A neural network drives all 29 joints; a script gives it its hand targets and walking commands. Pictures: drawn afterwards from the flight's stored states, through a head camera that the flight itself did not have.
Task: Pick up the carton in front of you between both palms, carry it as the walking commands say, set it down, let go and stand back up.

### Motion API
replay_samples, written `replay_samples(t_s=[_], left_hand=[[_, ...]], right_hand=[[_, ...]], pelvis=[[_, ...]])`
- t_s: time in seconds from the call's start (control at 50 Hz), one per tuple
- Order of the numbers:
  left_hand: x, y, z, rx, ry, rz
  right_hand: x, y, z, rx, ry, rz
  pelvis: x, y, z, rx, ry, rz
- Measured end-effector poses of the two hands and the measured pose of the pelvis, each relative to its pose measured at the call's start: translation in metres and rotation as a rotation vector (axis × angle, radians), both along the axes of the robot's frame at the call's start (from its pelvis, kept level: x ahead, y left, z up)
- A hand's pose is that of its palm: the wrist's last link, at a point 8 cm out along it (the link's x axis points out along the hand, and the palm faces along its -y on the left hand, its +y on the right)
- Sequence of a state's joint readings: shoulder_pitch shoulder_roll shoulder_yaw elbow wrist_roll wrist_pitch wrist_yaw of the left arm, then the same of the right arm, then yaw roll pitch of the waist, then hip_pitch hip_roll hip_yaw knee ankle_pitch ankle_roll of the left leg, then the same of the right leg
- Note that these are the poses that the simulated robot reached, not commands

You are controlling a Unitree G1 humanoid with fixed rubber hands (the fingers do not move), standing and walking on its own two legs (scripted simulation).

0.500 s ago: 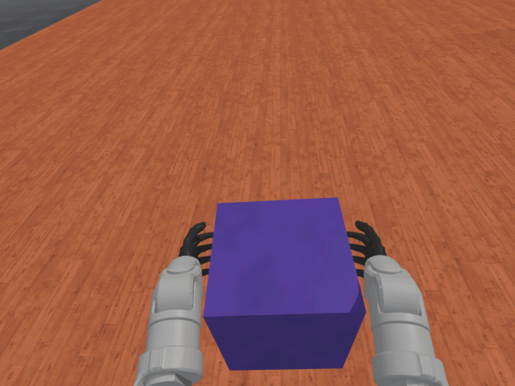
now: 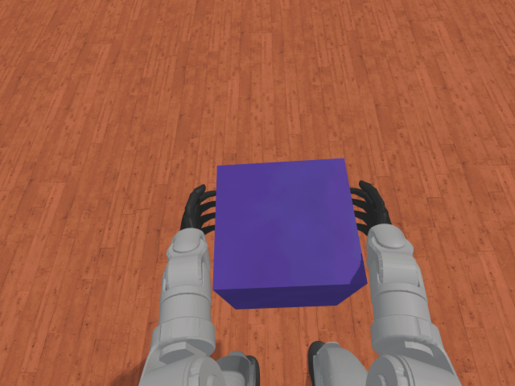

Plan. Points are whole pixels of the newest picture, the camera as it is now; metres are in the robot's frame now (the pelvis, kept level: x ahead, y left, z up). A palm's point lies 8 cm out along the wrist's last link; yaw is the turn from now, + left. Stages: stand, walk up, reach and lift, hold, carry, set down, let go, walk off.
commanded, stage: set down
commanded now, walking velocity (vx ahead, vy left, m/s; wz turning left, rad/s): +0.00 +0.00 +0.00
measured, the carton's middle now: (283, 243) +0.35 -0.01 -0.11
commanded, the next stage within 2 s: none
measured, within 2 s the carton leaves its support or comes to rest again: neither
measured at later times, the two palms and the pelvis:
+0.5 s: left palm (213, 242) +0.38 +0.14 -0.20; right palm (349, 234) +0.39 -0.16 -0.20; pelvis -0.04 -0.01 -0.14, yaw +3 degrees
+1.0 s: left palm (226, 249) +0.42 +0.14 -0.36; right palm (336, 244) +0.42 -0.16 -0.37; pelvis -0.06 -0.01 -0.26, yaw +4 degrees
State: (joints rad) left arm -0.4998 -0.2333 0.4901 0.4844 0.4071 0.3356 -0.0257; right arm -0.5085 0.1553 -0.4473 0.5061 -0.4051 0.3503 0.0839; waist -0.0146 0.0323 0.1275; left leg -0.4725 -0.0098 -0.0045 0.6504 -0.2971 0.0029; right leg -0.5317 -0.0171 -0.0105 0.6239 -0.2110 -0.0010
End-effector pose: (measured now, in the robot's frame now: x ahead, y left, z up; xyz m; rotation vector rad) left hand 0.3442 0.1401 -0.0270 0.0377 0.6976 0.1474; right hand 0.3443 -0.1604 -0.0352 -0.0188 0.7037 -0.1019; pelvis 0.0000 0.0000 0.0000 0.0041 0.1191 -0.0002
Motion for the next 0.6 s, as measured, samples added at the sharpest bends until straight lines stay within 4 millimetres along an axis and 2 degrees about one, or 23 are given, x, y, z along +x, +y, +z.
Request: replay_samples(t_s=[0.1, 0.18, 0.42, 0.6], left_hand=[[-0.001, -0.001, -0.058, -0.017, -0.005, 0.023], [0.003, 0.001, -0.092, -0.032, -0.04, 0.053], [0.027, 0.007, -0.146, -0.061, -0.072, 0.096], [0.044, 0.001, -0.201, -0.048, -0.039, 0.077]], right_hand=[[0.002, -0.001, -0.058, 0.001, -0.004, 0.005], [0.01, 0.002, -0.093, 0.009, -0.036, 0.01], [0.043, 0.008, -0.145, 0.039, -0.064, 0.014], [0.055, 0.002, -0.202, 0.038, -0.031, 0.002]], pelvis=[[-0.009, 0.003, -0.021, 0.005, 0.167, -0.003], [-0.015, 0.002, -0.044, 0.007, 0.298, 0.012], [-0.038, -0.006, -0.114, -0.001, 0.487, 0.04], [-0.048, -0.011, -0.164, 0.008, 0.595, 0.037]])
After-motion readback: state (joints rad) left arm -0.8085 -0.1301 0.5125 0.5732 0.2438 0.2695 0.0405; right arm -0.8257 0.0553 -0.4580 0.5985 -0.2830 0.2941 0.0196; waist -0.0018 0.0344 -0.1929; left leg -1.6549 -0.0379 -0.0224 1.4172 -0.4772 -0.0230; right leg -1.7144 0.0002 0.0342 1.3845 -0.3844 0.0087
